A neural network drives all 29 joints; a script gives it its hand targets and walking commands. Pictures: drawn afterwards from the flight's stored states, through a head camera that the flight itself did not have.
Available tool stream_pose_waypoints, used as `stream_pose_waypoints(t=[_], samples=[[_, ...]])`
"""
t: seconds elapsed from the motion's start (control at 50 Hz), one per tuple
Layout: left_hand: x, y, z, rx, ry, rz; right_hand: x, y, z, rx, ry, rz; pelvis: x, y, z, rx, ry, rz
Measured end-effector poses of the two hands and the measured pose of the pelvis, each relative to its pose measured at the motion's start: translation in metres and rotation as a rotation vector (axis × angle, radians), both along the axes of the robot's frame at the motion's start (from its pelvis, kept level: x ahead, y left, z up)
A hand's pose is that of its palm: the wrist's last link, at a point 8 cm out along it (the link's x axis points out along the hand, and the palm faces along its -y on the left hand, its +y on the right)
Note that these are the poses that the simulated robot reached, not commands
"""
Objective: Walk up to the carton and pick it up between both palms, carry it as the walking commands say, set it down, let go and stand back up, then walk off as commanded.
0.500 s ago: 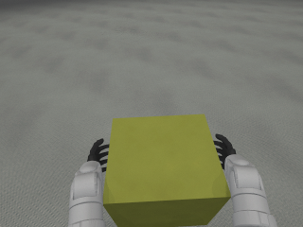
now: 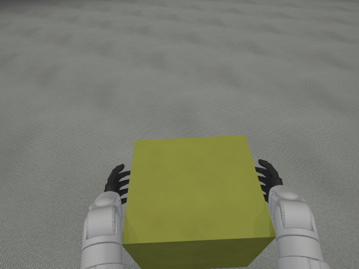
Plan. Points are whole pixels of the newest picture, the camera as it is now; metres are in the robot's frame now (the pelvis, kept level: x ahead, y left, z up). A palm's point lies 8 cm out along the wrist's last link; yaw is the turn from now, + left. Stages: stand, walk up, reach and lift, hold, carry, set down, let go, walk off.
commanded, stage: reach and lift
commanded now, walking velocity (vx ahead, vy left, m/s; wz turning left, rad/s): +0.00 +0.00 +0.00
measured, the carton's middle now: (192, 205) +0.31 +0.00 -0.03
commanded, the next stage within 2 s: hold in 0.82 s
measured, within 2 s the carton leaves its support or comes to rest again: neither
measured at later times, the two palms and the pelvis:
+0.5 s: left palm (111, 204) +0.28 +0.18 +0.05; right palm (275, 202) +0.27 -0.18 +0.05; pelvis +0.00 +0.01 +0.00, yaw +0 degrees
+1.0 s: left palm (109, 205) +0.27 +0.18 +0.05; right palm (273, 202) +0.27 -0.17 +0.05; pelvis -0.01 +0.00 +0.00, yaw +0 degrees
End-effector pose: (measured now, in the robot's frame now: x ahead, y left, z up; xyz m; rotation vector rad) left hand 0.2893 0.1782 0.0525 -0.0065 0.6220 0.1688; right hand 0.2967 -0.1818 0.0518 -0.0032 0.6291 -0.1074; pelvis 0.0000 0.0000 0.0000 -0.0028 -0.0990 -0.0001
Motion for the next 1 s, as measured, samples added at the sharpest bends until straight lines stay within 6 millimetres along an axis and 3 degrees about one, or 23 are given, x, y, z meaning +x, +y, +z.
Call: stream_pose_waypoints(t=[0.26,0.56,1.0], samples=[[-0.005,0.002,-0.006,-0.005,0.003,-0.013,-0.012,0.002,-0.005,-0.001,0.002,-0.021,0.005,0.009,0.000,-0.002,0.000,-0.004],[-0.015,0.002,-0.006,-0.006,0.000,-0.016,-0.024,0.002,-0.006,-0.001,-0.002,-0.026,-0.003,0.011,-0.001,-0.002,-0.013,-0.005],[-0.017,0.007,-0.007,-0.005,-0.001,-0.014,-0.024,0.007,-0.006,0.001,-0.003,-0.025,-0.006,0.004,-0.002,-0.001,-0.020,0.001]])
